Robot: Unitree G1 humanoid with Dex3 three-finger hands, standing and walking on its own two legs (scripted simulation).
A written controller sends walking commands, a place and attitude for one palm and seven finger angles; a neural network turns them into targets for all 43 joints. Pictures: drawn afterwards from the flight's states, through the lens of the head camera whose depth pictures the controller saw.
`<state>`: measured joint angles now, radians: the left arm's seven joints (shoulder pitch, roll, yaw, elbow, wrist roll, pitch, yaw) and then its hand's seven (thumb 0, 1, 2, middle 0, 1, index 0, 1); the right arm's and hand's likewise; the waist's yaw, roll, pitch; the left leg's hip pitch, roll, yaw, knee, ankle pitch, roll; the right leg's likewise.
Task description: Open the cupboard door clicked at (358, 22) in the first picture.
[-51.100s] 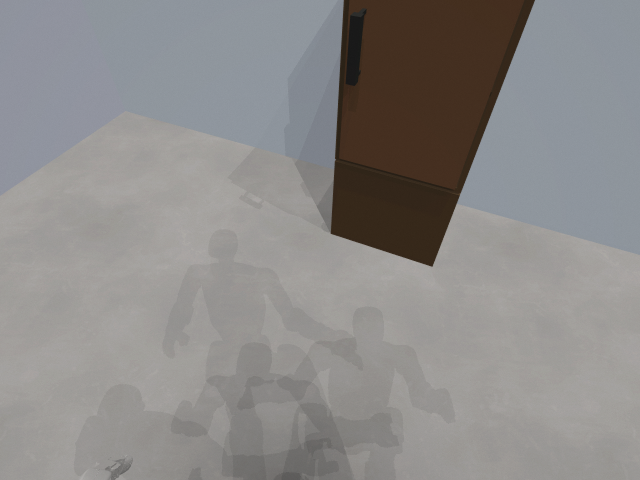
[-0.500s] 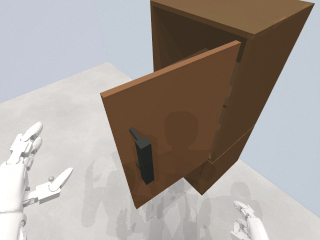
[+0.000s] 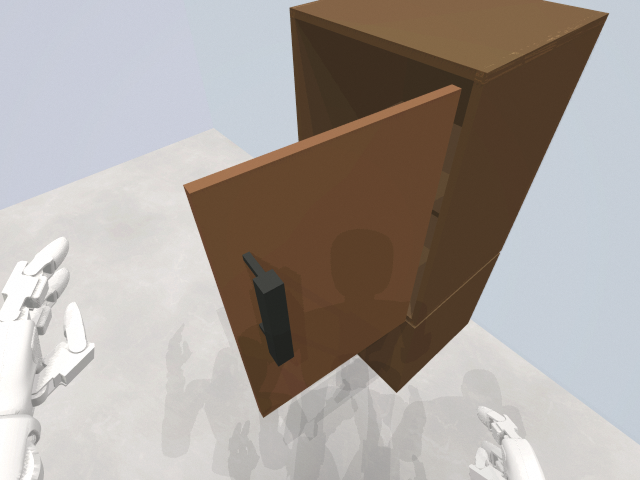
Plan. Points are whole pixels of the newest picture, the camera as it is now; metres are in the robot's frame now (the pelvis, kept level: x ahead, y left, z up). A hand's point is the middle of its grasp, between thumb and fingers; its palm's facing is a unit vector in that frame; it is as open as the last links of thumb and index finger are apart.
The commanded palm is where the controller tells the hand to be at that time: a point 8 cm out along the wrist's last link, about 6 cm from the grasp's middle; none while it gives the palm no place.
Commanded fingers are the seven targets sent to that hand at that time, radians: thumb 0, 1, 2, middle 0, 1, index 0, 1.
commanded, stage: draw the hand back to the body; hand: left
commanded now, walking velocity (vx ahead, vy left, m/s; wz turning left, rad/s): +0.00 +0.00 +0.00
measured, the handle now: (266, 310) +0.32 +0.12 +0.04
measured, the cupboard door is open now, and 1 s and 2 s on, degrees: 84 84 84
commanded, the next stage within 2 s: step back with the hand held close in 0.04 s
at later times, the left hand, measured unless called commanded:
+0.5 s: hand (84, 360) +0.18 +0.26 +0.14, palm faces +0.29 -0.81 -0.51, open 7.4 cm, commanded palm +0.12 +0.31 +0.17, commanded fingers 0.00 0.90 0.90 -0.20 -0.30 -0.20 -0.30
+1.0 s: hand out of the picture +0.08 +0.30 +0.14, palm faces +0.41 -0.78 -0.47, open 7.4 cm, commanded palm +0.01 +0.33 +0.17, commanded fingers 0.00 0.90 0.90 -0.20 -0.30 -0.20 -0.30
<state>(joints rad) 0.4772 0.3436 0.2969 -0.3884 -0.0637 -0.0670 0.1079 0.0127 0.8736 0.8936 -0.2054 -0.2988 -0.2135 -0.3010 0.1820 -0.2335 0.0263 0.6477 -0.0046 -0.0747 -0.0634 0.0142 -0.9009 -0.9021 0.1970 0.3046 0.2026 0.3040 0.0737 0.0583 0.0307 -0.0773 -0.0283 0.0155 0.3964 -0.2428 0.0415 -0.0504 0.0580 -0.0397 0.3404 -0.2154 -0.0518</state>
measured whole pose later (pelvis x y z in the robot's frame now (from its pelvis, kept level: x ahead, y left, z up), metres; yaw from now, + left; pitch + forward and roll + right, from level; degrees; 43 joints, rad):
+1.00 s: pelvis -0.12 +0.03 -0.02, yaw +1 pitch +1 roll -2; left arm 0.52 0.39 0.41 -0.52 -0.02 -0.20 0.14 0.01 0.89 0.90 -0.20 -0.30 -0.21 -0.30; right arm 0.17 -0.20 0.01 0.58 0.00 -0.06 -0.05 0.01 -0.90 -0.90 0.20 0.30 0.21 0.30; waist 0.03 0.01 0.07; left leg -0.44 -0.04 0.02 0.50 -0.08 0.07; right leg -0.28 0.07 0.04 0.53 -0.27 -0.01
